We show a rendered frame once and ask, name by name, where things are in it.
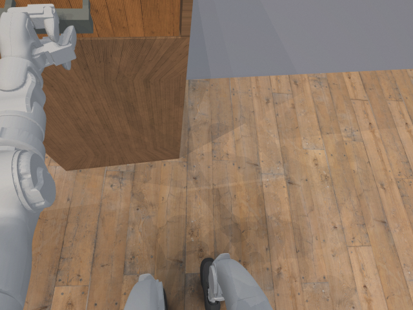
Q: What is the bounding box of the drawer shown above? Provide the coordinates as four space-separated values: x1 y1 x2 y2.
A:
0 0 180 38

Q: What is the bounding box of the cabinet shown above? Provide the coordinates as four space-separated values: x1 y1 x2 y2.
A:
0 0 193 171

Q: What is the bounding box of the left robot hand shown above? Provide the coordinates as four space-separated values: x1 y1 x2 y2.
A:
0 4 77 74

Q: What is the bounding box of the left robot thigh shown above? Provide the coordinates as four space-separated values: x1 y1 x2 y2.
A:
123 279 165 310

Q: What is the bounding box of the handle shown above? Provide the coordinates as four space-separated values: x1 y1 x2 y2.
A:
0 0 94 34

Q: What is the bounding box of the left robot forearm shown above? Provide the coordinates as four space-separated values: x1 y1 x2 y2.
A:
0 57 46 162

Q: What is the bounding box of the robot right shin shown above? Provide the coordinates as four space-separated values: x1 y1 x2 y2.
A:
208 253 230 302

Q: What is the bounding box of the left robot upper arm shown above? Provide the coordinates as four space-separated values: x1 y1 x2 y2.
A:
0 149 56 310

